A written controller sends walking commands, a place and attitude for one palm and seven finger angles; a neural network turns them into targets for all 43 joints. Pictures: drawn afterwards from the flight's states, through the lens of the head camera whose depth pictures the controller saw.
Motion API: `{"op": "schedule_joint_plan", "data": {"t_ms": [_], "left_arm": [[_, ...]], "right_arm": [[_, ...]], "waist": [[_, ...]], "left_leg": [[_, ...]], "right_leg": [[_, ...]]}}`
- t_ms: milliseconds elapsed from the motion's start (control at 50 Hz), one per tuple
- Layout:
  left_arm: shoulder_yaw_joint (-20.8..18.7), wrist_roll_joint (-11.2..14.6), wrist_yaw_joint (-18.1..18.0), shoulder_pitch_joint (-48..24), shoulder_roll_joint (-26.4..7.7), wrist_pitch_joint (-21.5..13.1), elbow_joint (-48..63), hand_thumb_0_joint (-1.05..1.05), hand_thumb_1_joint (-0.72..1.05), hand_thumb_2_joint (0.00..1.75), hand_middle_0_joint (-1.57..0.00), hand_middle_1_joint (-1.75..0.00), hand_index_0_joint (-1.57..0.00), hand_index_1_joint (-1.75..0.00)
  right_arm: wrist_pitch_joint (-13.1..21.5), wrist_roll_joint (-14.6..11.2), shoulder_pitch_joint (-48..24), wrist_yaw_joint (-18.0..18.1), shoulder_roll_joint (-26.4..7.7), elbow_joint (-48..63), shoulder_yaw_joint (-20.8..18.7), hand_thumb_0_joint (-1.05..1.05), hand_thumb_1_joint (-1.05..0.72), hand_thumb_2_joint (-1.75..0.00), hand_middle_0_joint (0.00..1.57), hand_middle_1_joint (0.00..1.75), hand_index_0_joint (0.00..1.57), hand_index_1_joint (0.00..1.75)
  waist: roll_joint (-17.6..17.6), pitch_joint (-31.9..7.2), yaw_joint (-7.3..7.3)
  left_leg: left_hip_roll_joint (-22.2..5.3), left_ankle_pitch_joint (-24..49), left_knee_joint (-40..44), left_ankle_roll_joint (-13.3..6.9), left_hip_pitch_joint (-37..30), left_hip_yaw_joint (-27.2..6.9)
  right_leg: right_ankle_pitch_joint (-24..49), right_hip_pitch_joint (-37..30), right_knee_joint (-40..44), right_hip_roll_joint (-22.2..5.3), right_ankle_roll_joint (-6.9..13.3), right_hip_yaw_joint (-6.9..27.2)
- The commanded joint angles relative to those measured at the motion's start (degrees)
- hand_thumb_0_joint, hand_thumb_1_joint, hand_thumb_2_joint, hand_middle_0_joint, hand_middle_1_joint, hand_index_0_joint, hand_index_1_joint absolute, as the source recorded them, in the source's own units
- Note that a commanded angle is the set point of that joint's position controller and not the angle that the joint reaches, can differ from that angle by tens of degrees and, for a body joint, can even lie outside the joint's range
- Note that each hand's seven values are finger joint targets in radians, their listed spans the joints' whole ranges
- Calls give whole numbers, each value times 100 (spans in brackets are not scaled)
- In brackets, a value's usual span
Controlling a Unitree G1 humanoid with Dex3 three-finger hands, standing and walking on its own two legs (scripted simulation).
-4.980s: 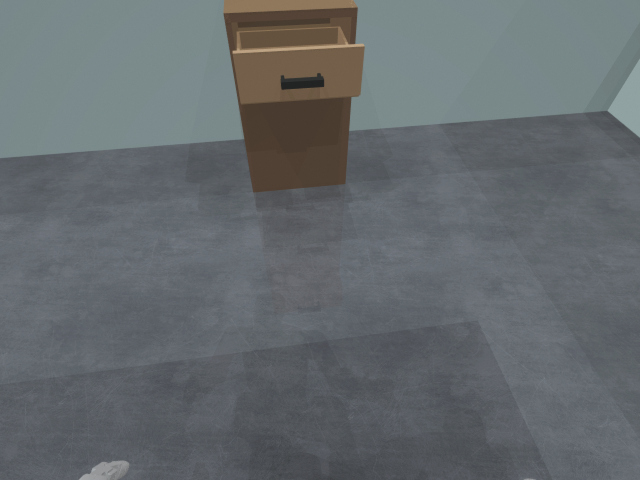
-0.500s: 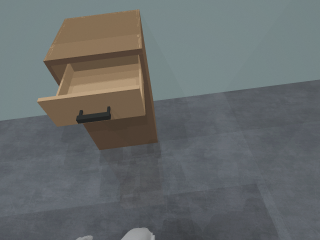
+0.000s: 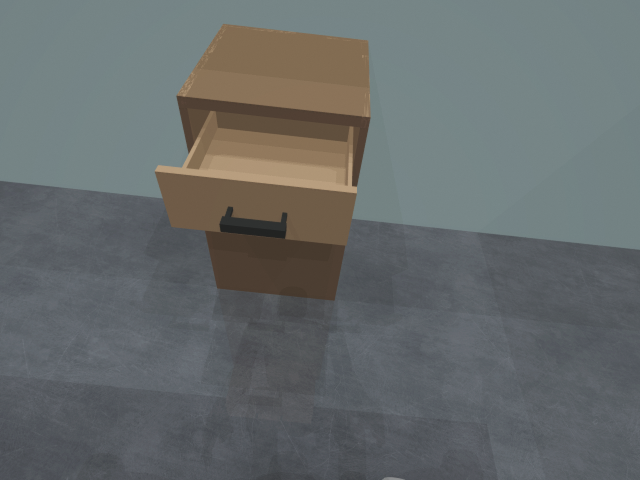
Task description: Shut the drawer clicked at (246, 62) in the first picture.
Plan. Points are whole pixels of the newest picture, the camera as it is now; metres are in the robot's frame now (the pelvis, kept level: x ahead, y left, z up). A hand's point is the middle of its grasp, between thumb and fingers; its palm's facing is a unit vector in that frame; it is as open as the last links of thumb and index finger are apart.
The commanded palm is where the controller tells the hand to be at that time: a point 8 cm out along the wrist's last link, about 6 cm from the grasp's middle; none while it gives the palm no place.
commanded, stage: take the last steps up to it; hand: left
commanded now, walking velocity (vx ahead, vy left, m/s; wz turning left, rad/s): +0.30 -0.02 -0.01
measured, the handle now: (255, 220) +0.61 +0.18 -0.11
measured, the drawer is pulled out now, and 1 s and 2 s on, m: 0.23 0.23 0.23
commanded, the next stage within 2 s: come to a stop and stand still in 0.58 s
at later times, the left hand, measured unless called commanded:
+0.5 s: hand (257, 399) +0.27 +0.11 -0.17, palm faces +0.00 -0.98 -0.18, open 7.3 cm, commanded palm none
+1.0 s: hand (241, 442) +0.21 +0.13 -0.19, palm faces +0.06 -0.98 -0.16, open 7.3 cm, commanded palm none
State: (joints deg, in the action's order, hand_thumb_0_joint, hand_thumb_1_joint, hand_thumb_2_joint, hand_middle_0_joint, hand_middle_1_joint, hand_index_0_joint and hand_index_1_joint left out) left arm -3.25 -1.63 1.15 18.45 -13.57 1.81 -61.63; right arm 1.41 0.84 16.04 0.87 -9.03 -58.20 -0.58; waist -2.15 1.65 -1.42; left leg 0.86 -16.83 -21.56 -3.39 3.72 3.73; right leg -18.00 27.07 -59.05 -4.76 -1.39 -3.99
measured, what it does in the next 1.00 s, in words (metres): walks ahead: right foot, then left foot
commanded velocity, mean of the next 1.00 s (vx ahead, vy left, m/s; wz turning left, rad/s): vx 0.07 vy -0.03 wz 0.01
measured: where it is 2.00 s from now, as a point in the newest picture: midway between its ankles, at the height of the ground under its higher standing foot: outside the picture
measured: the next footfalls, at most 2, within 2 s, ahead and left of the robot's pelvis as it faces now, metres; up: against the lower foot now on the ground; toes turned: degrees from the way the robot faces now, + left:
right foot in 0.38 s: +0.23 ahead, -0.17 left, +0.00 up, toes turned -6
left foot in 0.80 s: +0.33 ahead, +0.08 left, +0.00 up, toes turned +5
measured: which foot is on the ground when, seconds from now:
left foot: down 0.00-0.38, up 0.40-0.78, down 0.80-1.00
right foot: up 0.00-0.36, down 0.38-1.00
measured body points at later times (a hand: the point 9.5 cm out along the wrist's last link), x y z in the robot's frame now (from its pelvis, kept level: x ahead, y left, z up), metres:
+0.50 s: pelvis +0.15 -0.05 -0.02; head +0.17 -0.07 +0.43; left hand +0.27 +0.17 -0.15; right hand +0.06 -0.26 -0.18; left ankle +0.04 +0.07 -0.65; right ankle +0.21 -0.13 -0.74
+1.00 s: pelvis +0.24 -0.04 -0.01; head +0.26 -0.03 +0.44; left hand +0.21 +0.18 -0.17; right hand +0.34 -0.24 -0.16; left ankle +0.29 +0.08 -0.74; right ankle +0.21 -0.13 -0.73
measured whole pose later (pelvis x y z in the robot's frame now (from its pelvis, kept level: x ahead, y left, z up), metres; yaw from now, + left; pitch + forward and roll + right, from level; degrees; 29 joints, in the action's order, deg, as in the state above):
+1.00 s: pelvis +0.24 -0.04 -0.01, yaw -2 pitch -2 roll +1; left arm -1.3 -0.6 -1.4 17.6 -8.3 2.2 -63.3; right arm -0.3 0.3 5.2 2.3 -6.4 -59.6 -0.5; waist -2.6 4.8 -3.2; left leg -1.5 -9.4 -25.9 -0.9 14.8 6.9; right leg -24.1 12.7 -36.6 -1.7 -0.2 -4.1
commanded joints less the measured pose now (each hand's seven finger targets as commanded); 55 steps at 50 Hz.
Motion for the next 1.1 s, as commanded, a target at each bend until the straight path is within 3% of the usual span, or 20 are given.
{"op": "schedule_joint_plan", "data": {"t_ms": [0,120,240,280,320,340,360,380,420,440,480,520,660,700,740,780,820,860,980,1080], "left_arm": [[8,28,-23,-427,-239,-233,437,0,90,90,-20,-30,-20,-30],[38,50,-19,-1138,-33,-237,607,0,90,90,-20,-30,-20,-30],[47,81,5,-1749,120,-310,831,0,90,90,-20,-30,-20,-30],[29,86,-15,-1476,78,-352,769,0,90,90,-20,-30,-20,-30],[-76,58,-59,-94,-144,-440,370,0,90,90,-20,-30,-20,-30],[-190,18,-116,766,-535,-521,121,0,90,90,-20,-30,-20,-30],[-311,47,-172,1326,-1039,-534,-3,0,90,90,-20,-30,-20,-30],[-294,154,-169,1109,-1133,-511,54,0,90,90,-20,-30,-20,-30],[-181,141,-232,-13,-601,-473,348,0,90,90,-20,-30,-20,-30],[-92,115,-247,-351,-307,-503,415,0,90,90,-20,-30,-20,-30],[4,83,-250,-566,-38,-553,438,0,90,90,-20,-30,-20,-30],[26,67,-249,-483,-21,-578,372,0,90,90,-20,-30,-20,-30],[-19,55,-202,-37,-265,-578,182,0,90,90,-20,-30,-20,-30],[28,49,-232,-3,-207,-528,90,0,90,90,-20,-30,-20,-30],[83,100,-280,-106,-176,-456,29,0,90,90,-20,-30,-20,-30],[177,139,-329,251,88,-384,-75,0,90,90,-20,-30,-20,-30],[215,124,-386,399,158,-282,-104,0,90,90,-20,-30,-20,-30],[175,135,-379,375,-22,-169,-95,0,90,90,-20,-30,-20,-30],[9,67,-340,392,-42,52,154,0,90,90,-20,-30,-20,-30],[11,62,-322,549,206,1,256,0,90,90,-20,-30,-20,-30]], "right_arm": [[219,-41,706,101,-827,-72,-193,0,-90,-90,20,30,20,30],[270,-3,1337,153,-655,-477,-186,0,-90,-90,20,30,20,30],[260,77,1582,171,-664,-705,-194,0,-90,-90,20,30,20,30],[250,65,1524,177,-710,-746,-194,0,-90,-90,20,30,20,30],[258,-1,1312,160,-784,-724,-221,0,-90,-90,20,30,20,30],[282,-64,1362,101,-654,-667,-217,0,-90,-90,20,30,20,30],[321,-118,1585,92,-355,-513,-205,0,-90,-90,20,30,20,30],[260,-129,1344,93,-472,-492,-224,0,-90,-90,20,30,20,30],[139,-29,750,31,-285,-290,-257,0,-90,-90,20,30,20,30],[66,15,752,2,-193,-292,-243,0,-90,-90,20,30,20,30],[-66,59,1079,-18,-41,-404,-214,0,-90,-90,20,30,20,30],[-112,61,1133,-36,25,-414,-206,0,-90,-90,20,30,20,30],[-23,35,11,-102,-125,-56,-187,0,-90,-90,20,30,20,30],[3,-3,-235,-58,-112,-47,-127,0,-90,-90,20,30,20,30],[17,-10,-50,-5,-157,-203,-61,0,-90,-90,20,30,20,30],[91,-1,28,56,-575,-270,-87,0,-90,-90,20,30,20,30],[24,-41,-132,127,-748,-273,-108,0,-90,-90,20,30,20,30],[-58,-77,-369,198,-792,-195,-144,0,-90,-90,20,30,20,30],[-211,-9,-559,273,-1050,40,-381,0,-90,-90,20,30,20,30],[-242,34,-843,151,-971,196,-432,0,-90,-90,20,30,20,30]], "waist": [[639,367,180],[743,673,350],[843,851,471],[783,696,292],[509,-26,-351],[-59,-653,-650],[-1109,-1329,-617],[-520,-1269,-552],[-17,40,-198],[87,323,38],[-173,244,348],[-304,124,438],[-397,18,109],[-405,47,61],[-223,-117,199],[400,-420,105],[795,-231,53],[1270,-79,43],[1091,-521,88],[913,-751,-21]], "left_leg": [[-1470,2098,1132,-670,-546,-1108],[-1573,2837,1059,-694,-861,-946],[-1620,3332,764,-634,-753,-816],[-1569,4424,313,-553,-514,-676],[-1270,4688,-1167,-282,18,-383],[-883,3408,-2588,-59,1153,-145],[31,-1085,-4510,197,2395,175],[-132,-1598,-5367,85,2388,-432],[-620,-821,-5565,75,2747,-609],[-749,-510,-5277,122,2548,-603],[-782,-210,-4610,270,2141,-425],[-758,-107,-3960,381,1905,-229],[-627,73,-2176,505,2037,-13],[-543,141,-1527,545,1559,-46],[-439,1054,-456,561,706,-75],[-1128,3649,-298,321,-177,-518],[-1545,4392,-294,-2,-97,-715],[-1604,4303,57,-189,210,-888],[-2159,4142,203,-856,151,-1127],[-1811,2301,104,-569,726,-817]], "right_leg": [[383,1158,-233,-132,-99,159],[487,1454,484,-162,-52,39],[313,836,1639,21,256,-139],[161,-33,2074,265,420,-310],[878,-1972,2844,464,536,-362],[1288,-3497,2927,-353,872,575],[2575,-4450,3574,-2036,1626,2933],[1823,-3685,4091,-2229,1860,3190],[429,-1931,4592,-1891,1614,2503],[375,-1241,4749,-1637,1413,1897],[909,-762,4895,-1221,1129,969],[1389,-629,4856,-1014,1081,588],[1958,-1652,4683,-1026,1178,695],[2742,-1632,4391,-957,1086,638],[2988,-1630,3899,-613,769,339],[2101,-1357,3505,-222,343,275],[816,-1305,3570,-34,148,173],[377,-1473,3237,33,77,102],[-1313,-631,833,175,60,404],[-638,-1240,1898,173,63,206]]}}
